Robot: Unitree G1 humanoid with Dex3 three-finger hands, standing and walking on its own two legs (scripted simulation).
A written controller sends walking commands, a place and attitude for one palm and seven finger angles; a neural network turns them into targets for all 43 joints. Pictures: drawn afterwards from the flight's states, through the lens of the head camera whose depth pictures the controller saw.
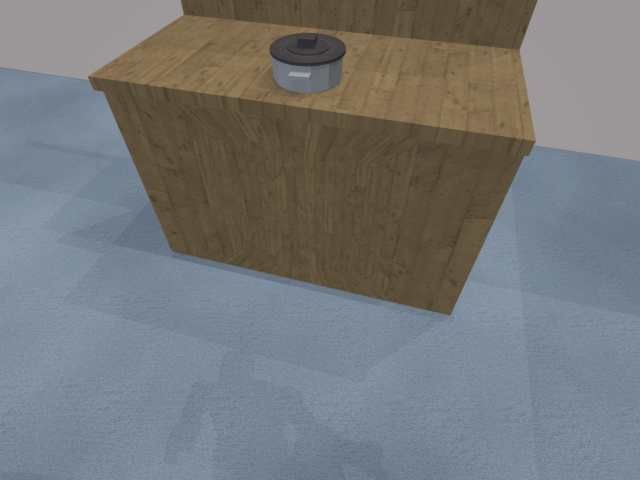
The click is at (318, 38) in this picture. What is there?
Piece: lid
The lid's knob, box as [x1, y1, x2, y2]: [298, 33, 316, 45]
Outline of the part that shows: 299,35 298,44 314,45 316,41 315,33 301,33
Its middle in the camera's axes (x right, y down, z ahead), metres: -0.04 -0.52 +1.00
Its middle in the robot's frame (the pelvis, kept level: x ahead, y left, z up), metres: +1.10 +0.09 +0.10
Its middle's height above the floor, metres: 0.87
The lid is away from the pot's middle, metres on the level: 0.00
